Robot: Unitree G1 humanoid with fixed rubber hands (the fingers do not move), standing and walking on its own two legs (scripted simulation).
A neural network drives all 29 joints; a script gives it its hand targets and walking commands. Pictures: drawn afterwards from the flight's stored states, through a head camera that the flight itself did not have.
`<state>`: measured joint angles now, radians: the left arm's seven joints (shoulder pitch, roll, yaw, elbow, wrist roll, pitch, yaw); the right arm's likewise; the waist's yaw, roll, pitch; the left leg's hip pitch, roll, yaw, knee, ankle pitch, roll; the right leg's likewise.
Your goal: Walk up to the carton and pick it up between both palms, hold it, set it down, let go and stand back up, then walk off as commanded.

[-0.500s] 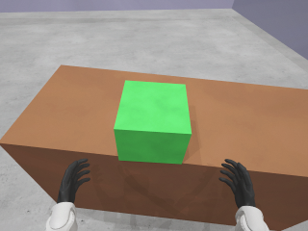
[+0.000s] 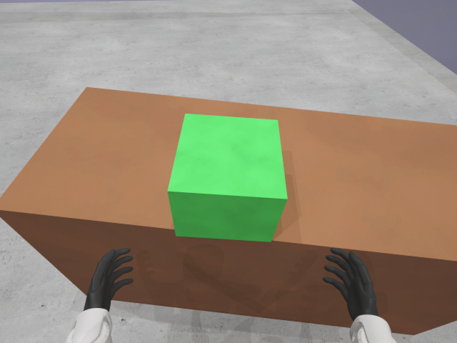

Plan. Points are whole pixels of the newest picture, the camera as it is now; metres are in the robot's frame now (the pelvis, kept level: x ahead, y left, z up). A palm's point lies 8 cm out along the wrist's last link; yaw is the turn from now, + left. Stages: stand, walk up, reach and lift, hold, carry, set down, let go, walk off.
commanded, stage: set down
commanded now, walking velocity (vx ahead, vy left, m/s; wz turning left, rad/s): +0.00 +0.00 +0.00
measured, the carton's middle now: (227, 177) +0.47 +0.00 -0.01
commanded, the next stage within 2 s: let go in 1.24 s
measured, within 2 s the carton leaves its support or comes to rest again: neither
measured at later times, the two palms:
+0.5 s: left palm (100, 310) +0.20 +0.22 -0.05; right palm (354, 317) +0.19 -0.22 -0.04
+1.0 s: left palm (102, 322) +0.19 +0.22 -0.08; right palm (346, 327) +0.18 -0.22 -0.08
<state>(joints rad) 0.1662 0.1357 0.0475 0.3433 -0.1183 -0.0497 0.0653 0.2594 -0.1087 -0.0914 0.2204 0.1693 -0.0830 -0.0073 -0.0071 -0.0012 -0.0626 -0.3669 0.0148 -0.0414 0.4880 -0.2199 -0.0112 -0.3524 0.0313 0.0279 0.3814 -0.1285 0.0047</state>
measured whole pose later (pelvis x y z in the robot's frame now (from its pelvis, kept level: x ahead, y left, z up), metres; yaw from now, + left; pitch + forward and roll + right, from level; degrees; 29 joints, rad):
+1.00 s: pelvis +0.01 +0.00 +0.00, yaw +0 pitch +6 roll -2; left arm 0.21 0.14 0.05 0.40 -0.12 0.07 0.05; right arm 0.18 -0.11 -0.09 0.63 0.12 -0.20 0.03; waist -0.01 0.00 0.00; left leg -0.36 0.01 -0.04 0.49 -0.24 -0.01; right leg -0.34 0.03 0.03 0.38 -0.15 0.00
